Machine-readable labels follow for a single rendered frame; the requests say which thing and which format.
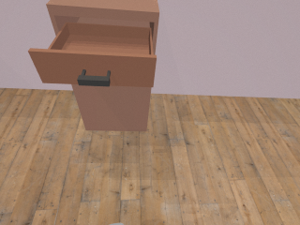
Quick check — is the cabinet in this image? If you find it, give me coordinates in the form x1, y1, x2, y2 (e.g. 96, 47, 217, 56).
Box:
46, 0, 159, 132

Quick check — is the handle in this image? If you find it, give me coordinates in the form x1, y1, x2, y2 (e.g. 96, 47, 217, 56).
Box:
77, 69, 111, 87

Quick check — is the drawer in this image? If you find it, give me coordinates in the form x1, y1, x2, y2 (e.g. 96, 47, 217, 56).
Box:
28, 22, 157, 87

